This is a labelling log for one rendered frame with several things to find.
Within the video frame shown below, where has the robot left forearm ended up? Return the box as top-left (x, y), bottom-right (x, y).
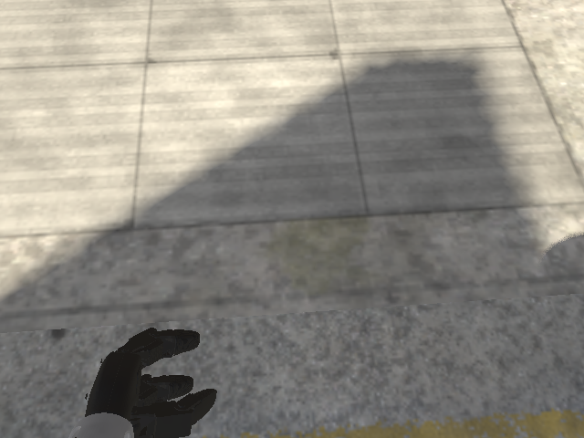
top-left (68, 412), bottom-right (134, 438)

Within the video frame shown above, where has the robot left hand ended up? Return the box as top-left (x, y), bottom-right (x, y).
top-left (85, 328), bottom-right (217, 438)

